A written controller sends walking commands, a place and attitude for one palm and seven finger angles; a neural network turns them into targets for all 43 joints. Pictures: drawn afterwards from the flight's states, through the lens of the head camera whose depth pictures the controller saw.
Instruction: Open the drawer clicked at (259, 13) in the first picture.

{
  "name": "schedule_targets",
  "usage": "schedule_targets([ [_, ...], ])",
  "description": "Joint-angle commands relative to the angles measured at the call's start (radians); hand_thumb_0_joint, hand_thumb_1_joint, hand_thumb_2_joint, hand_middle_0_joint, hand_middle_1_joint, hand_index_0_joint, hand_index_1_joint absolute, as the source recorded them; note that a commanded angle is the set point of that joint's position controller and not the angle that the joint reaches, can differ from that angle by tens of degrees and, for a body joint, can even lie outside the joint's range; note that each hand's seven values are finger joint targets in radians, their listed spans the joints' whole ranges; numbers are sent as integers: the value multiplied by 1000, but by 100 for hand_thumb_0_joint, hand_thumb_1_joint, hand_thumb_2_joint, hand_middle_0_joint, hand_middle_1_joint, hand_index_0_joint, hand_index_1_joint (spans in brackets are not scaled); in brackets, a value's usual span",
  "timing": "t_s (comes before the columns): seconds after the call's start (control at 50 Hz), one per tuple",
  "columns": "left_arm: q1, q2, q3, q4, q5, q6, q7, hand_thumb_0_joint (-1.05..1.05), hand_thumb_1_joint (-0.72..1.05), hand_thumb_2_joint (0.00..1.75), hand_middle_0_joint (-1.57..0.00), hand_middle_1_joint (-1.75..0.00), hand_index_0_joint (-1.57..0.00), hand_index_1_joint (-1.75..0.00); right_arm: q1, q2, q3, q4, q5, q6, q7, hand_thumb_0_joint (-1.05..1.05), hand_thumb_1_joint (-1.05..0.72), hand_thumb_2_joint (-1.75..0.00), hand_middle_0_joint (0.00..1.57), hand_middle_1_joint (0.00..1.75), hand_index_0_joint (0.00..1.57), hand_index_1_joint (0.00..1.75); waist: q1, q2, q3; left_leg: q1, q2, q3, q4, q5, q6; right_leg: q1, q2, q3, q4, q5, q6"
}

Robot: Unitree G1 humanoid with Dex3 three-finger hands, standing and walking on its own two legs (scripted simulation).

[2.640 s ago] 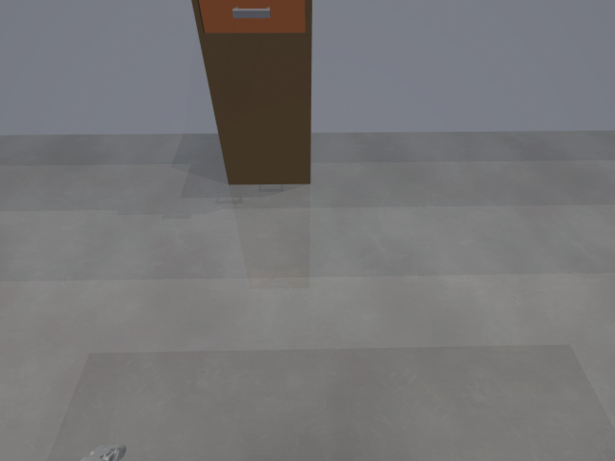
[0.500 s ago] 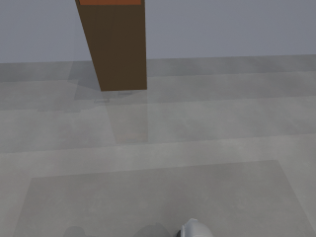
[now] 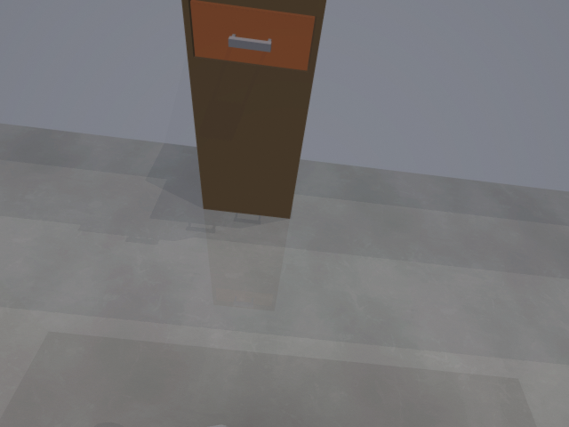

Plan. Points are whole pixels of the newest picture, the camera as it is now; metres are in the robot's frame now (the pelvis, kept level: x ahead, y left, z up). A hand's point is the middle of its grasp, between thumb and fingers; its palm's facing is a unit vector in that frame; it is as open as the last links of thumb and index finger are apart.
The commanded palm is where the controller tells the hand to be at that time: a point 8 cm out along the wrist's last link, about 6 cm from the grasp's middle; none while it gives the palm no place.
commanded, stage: walk to a spot facing it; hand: left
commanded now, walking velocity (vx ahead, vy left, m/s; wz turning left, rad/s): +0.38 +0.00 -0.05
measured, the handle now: (250, 41) +1.13 +0.20 +0.06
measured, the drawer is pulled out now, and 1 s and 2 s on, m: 0.00 0.00 0.00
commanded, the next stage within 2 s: turn to face it in 0.40 s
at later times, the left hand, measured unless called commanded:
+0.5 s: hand (205, 333) +0.30 +0.16 -0.16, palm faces -0.14 -0.97 -0.19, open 7.4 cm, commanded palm none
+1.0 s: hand (220, 304) +0.37 +0.15 -0.17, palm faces +0.05 -0.98 -0.17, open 7.2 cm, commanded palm none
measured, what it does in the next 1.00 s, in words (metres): walks ahead: right foot, then left foot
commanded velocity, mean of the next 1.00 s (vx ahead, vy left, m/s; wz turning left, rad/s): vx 0.23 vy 0.02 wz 0.00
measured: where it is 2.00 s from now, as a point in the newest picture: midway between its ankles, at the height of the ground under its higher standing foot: (285, 331)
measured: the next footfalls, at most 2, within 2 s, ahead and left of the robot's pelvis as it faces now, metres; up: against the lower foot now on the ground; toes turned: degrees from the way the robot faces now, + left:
right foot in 0.56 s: +0.37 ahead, -0.14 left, +0.00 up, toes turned -15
left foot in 1.00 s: +0.42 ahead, +0.08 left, +0.00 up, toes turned +8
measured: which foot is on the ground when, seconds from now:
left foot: down 0.00-0.56, up 0.58-0.98, down 1.00-1.00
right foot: down 0.00-0.00, up 0.02-0.54, down 0.56-1.00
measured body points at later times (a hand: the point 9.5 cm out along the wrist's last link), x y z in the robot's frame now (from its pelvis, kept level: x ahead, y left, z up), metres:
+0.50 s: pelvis +0.21 -0.01 +0.01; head +0.24 -0.02 +0.46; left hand +0.31 +0.21 -0.14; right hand +0.07 -0.19 -0.14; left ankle +0.10 +0.09 -0.72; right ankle +0.32 -0.14 -0.70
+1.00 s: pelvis +0.34 -0.03 +0.01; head +0.33 -0.02 +0.46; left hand +0.37 +0.20 -0.15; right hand +0.38 -0.28 -0.13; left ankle +0.38 +0.07 -0.72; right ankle +0.33 -0.13 -0.72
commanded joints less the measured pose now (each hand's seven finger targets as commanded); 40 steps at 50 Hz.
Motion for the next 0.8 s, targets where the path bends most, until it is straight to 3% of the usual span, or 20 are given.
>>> schedule_targets([
  [0.0, -71, 78, 14, -125, -12, -14, -6, 0, 90, 90, -20, -30, -20, -30, 433, -240, -48, 92, -3, -10, -44, 0, -90, -90, 20, 30, 20, 30, -171, 370, -46, 509, 346, -627, -428, -223, 155, -598, 24, 133, 677, -166, -44],
  [0.04, -102, 77, 21, -102, -11, -14, -19, 0, 90, 90, -20, -30, -20, -30, 263, -153, -23, 43, 7, -16, -53, 0, -90, -90, 20, 30, 20, 30, -99, 149, 31, 370, 314, -481, -432, -197, 147, -646, -71, 194, 758, 21, -45],
  [0.06, -87, 58, 22, -85, -4, -8, -24, 0, 90, 90, -20, -30, -20, -30, 220, -118, -11, 36, 5, -25, -53, 0, -90, -90, 20, 30, 20, 30, -70, 101, 59, 290, 277, -385, -447, -150, 123, -594, -91, 200, 731, 77, -36],
  [0.08, -50, 38, 20, -68, 1, 2, -25, 0, 90, 90, -20, -30, -20, -30, 201, -95, -5, 41, 7, -34, -55, 0, -90, -90, 20, 30, 20, 30, -42, 109, 44, 268, 236, -297, -447, -68, 103, -551, -93, 198, 699, 120, -27],
  [0.12, -10, 19, 18, -51, 2, 19, -23, 0, 90, 90, -20, -30, -20, -30, 204, -79, -3, 56, 12, -43, -59, 0, -90, -90, 20, 30, 20, 30, -23, 114, 15, 281, 201, -204, -452, 32, 107, -529, -90, 187, 655, 160, -14],
  [0.18, -43, 6, 23, -59, 4, 33, -23, 0, 90, 90, -20, -30, -20, -30, 242, -66, -8, 77, 15, -48, -62, 0, -90, -90, 20, 30, 20, 30, -21, 75, 48, 306, 192, -145, -478, 105, 113, -577, -97, 183, 604, 224, 4],
  [0.28, -154, 7, 24, -90, -1, 39, -29, 0, 90, 90, -20, -30, -20, -30, 307, -62, -1, 123, 17, -47, -66, 0, -90, -90, 20, 30, 20, 30, -35, 105, 91, 394, 184, -69, -476, 221, 114, -638, -93, 149, 430, 279, 9],
  [0.36, -267, -4, 17, -115, -5, 35, -29, 0, 90, 90, -20, -30, -20, -30, 375, -55, 1, 163, 7, -38, -67, 0, -90, -90, 20, 30, 20, 30, -72, 122, 133, 428, 198, -16, -445, 333, 109, -598, -70, 113, 255, 266, -18],
  [0.44, -302, -1, 14, -129, -7, 25, -27, 0, 90, 90, -20, -30, -20, -30, 395, -62, 1, 186, -2, -28, -69, 0, -90, -90, 20, 30, 20, 30, -72, 142, 143, 448, 215, 22, -360, 494, 101, -496, -21, 83, 131, 207, -65],
  [0.48, -164, 19, 17, -92, -6, 12, -22, 0, 90, 90, -20, -30, -20, -30, 354, -92, 0, 184, 3, -23, -72, 0, -90, -90, 20, 30, 20, 30, -2, 135, 59, 461, 208, 51, -184, 722, 82, -308, 36, 47, 55, 207, -91],
  [0.5, -31, 50, 26, -49, -1, -2, -17, 0, 90, 90, -20, -30, -20, -30, 335, -94, 0, 182, 11, -23, -70, 0, -90, -90, 20, 30, 20, 30, 58, 102, -12, 391, 171, 70, -16, 706, 49, -103, 48, 42, -24, 313, -95],
  [0.52, 103, 128, 44, -8, 3, -18, -5, 0, 90, 90, -20, -30, -20, -30, 348, -70, 5, 174, 24, -24, -60, 0, -90, -90, 20, 30, 20, 30, 106, -19, -131, 191, 109, 86, 228, 470, 10, 171, -87, 177, -6, 547, -134],
  [0.54, 172, 226, 62, 5, -8, -26, 8, 0, 90, 90, -20, -30, -20, -30, 406, -3, 12, 150, 35, -25, -60, 0, -90, -90, 20, 30, 20, 30, 82, -236, -240, -61, -59, 64, 574, -319, -36, 363, -390, 559, -48, 962, -262],
  [0.56, 150, 241, 61, -1, -26, -21, 12, 0, 90, 90, -20, -30, -20, -30, 369, -21, 9, 143, 36, -13, -71, 0, -90, -90, 20, 30, 20, 30, 78, -135, -244, -66, -45, -83, 689, -390, -25, 272, -424, 528, -111, 1047, -308],
  [0.58, 62, 207, 51, -28, -25, -18, 16, 0, 90, 90, -20, -30, -20, -30, 325, 0, 9, 133, 31, -5, -70, 0, -90, -90, 20, 30, 20, 30, 56, -136, -190, -88, -17, -130, 730, -331, -30, 164, -398, 511, -139, 946, -290],
  [0.6, -12, 152, 33, -44, -24, -16, 20, 0, 90, 90, -20, -30, -20, -30, 287, 2, 8, 130, 25, 6, -69, 0, -90, -90, 20, 30, 20, 30, 30, -94, -80, -103, 12, -141, 721, -274, -32, 27, -367, 444, -172, 850, -260],
  [0.62, -60, 103, 19, -52, -22, -19, 24, 0, 90, 90, -20, -30, -20, -30, 276, 19, 13, 137, 17, 17, -67, 0, -90, -90, 20, 30, 20, 30, -1, -26, -26, -85, 29, -148, 678, -218, -34, -73, -329, 354, -193, 817, -226],
  [0.68, -151, 49, -3, -70, -16, -21, 29, 0, 90, 90, -20, -30, -20, -30, 359, 57, 20, 168, 13, 53, -63, 0, -90, -90, 20, 30, 20, 30, -81, -61, -29, 30, 36, -130, 479, -149, -55, -228, -251, 159, -233, 715, -163],
  [0.72, -155, 31, -4, -83, -15, -12, 28, 0, 90, 90, -20, -30, -20, -30, 337, 67, 25, 159, 9, 63, -61, 0, -90, -90, 20, 30, 20, 30, -74, -83, -22, 60, 21, -101, 363, -127, -63, -255, -221, 147, -258, 611, -161],
  [0.78, -124, 66, 6, -71, -14, -7, 21, 0, 90, 90, -20, -30, -20, -30, 259, 48, 22, 128, 8, 57, -49, 0, -90, -90, 20, 30, 20, 30, -41, -97, 10, 24, 16, -75, 261, -108, -64, -214, -237, 178, -310, 370, -170],
])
